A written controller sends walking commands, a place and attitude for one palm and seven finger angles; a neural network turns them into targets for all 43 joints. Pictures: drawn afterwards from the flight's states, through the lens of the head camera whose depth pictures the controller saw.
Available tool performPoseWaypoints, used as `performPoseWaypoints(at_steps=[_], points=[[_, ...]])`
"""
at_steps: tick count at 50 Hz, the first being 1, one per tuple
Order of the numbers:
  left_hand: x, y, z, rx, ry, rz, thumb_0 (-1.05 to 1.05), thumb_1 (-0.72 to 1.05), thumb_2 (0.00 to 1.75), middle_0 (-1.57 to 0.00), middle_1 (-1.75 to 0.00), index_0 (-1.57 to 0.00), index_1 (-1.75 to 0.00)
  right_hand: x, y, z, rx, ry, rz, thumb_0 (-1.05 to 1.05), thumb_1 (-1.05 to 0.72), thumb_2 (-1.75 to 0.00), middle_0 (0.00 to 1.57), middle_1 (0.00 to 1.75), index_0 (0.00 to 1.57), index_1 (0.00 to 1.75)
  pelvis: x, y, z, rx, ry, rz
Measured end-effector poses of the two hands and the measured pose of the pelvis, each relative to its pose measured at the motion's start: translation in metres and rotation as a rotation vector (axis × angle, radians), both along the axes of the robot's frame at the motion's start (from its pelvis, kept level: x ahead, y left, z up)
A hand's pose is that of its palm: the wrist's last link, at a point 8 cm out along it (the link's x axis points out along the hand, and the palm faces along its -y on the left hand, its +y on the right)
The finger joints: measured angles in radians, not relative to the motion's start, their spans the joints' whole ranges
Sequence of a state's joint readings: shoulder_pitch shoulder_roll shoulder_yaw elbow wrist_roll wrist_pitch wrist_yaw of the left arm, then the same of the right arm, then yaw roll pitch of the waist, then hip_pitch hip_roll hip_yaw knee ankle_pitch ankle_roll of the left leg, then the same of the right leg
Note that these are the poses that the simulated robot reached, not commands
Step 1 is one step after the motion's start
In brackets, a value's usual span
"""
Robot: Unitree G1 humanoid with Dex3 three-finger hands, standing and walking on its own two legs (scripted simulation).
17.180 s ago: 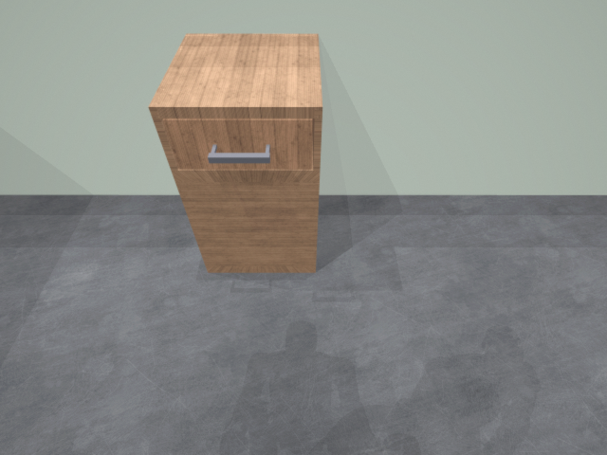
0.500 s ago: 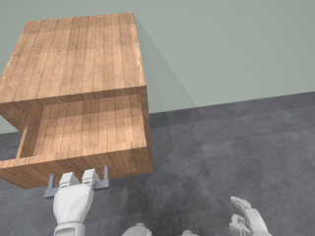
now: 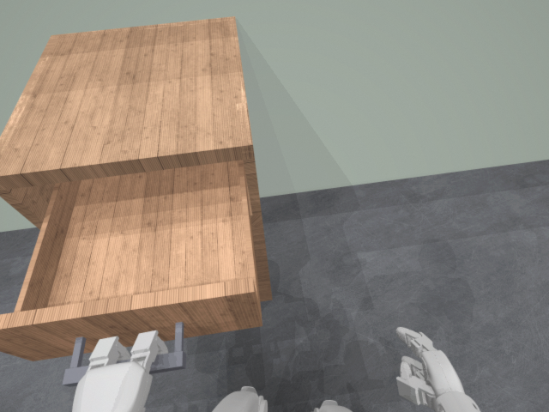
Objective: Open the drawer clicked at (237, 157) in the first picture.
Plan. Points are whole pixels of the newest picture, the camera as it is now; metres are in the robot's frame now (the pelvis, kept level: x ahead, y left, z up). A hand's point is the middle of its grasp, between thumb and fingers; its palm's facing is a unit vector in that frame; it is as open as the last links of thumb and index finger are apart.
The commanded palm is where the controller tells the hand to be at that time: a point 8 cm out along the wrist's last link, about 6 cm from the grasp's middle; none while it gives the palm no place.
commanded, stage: pull the drawer open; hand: left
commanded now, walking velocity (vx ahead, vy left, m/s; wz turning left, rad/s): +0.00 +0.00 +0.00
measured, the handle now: (128, 353) +0.20 +0.24 -0.04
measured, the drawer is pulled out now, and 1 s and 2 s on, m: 0.24 0.28 0.28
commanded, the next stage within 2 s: open the thumb to release the handle in 0.46 s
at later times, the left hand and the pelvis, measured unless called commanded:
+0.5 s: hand out of the picture +0.11 +0.21 -0.05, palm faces -0.21 -0.17 -0.96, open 6.1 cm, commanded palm +0.07 +0.20 -0.01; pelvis +0.00 -0.01 -0.01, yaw +0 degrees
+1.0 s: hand out of the picture +0.11 +0.21 -0.06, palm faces -0.12 -0.11 -0.99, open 11.0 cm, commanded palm +0.09 +0.22 -0.01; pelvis -0.02 -0.03 -0.02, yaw +2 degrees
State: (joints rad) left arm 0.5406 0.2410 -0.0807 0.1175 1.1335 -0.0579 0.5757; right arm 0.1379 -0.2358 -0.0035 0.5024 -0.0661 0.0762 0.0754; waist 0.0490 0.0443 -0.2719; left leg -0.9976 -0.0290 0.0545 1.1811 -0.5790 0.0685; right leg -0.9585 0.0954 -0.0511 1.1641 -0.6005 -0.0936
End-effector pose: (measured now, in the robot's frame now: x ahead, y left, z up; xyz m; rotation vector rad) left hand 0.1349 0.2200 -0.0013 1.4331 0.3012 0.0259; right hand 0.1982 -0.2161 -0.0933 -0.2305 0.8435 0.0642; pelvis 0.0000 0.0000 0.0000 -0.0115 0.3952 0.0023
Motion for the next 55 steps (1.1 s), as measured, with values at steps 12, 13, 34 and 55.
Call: performPoseWaypoints(at_steps=[12, 13, 34, 55], points=[[-0.016, -0.004, 0.0, 0.002, 0.005, 0.006, 0.03, 0.72, 0.76, -0.31, -1.35, -0.37, -1.27, 0.013, 0.009, -0.01, 0.032, -0.042, 0.043, 0.01, -0.91, -0.9, 0.2, 0.29, 0.2, 0.3, -0.003, -0.005, -0.011, 0.012, 0.012, 0.003], [-0.017, -0.005, 0.001, 0.001, 0.008, 0.007, 0.03, 0.72, 0.76, -0.31, -1.35, -0.37, -1.27, 0.014, 0.009, -0.01, 0.035, -0.045, 0.043, 0.01, -0.91, -0.9, 0.2, 0.29, 0.2, 0.3, -0.003, -0.006, -0.011, 0.013, 0.012, 0.002], [-0.038, -0.002, -0.002, 0.029, 0.01, -0.022, 0.02, 0.69, 0.77, -0.34, -1.34, -0.36, -1.28, 0.016, -0.002, -0.021, -0.003, -0.046, 0.062, 0.01, -0.91, -0.9, 0.2, 0.29, 0.2, 0.3, -0.009, -0.014, -0.02, 0.018, 0.026, 0.014], [-0.036, -0.004, -0.002, 0.061, -0.043, 0.038, 0.0, -0.3, 0.38, -0.33, -1.22, -0.34, -1.22, -0.023, -0.021, -0.029, -0.001, 0.014, -0.006, 0.01, -0.91, -0.9, 0.2, 0.29, 0.2, 0.3, -0.028, -0.03, -0.018, 0.025, -0.01, 0.023]])
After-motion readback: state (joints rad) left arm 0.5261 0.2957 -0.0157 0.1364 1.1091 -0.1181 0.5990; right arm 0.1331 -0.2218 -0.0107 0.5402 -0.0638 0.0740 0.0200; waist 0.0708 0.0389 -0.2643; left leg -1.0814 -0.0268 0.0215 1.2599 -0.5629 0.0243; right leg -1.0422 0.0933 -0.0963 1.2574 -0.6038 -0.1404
